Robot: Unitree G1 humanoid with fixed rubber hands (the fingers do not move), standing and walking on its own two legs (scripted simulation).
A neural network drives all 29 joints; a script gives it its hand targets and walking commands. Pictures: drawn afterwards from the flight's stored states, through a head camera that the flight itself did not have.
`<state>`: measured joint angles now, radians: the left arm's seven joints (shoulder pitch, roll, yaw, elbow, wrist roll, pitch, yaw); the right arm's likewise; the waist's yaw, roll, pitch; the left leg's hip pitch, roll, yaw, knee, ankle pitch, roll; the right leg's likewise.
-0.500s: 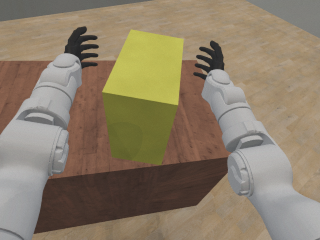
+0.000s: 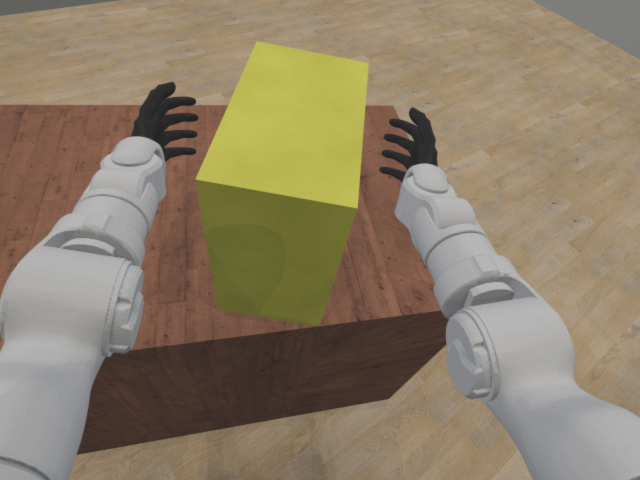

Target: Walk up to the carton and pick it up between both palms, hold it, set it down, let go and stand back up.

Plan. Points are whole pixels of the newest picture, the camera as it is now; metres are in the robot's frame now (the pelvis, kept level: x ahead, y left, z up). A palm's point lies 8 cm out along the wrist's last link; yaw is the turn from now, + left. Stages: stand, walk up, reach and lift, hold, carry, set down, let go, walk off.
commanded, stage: reach and lift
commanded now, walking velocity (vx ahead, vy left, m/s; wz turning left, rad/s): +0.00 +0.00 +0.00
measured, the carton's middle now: (289, 192) +0.52 -0.02 +0.03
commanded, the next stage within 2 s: none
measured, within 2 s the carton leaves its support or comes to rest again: neither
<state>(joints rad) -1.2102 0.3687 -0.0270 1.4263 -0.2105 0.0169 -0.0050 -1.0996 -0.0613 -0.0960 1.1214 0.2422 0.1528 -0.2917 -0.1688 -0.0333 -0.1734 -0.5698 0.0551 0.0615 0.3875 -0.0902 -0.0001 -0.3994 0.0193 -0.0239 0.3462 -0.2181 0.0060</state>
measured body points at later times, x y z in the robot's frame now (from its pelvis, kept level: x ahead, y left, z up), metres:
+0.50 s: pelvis +0.00 +0.01 -0.01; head +0.10 +0.05 +0.43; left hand +0.51 +0.15 +0.07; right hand +0.45 -0.15 +0.07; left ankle +0.04 +0.12 -0.74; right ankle -0.05 -0.12 -0.74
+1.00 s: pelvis -0.01 +0.02 +0.00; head +0.09 +0.06 +0.44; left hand +0.49 +0.12 +0.08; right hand +0.43 -0.13 +0.08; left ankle +0.04 +0.12 -0.74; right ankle -0.05 -0.12 -0.74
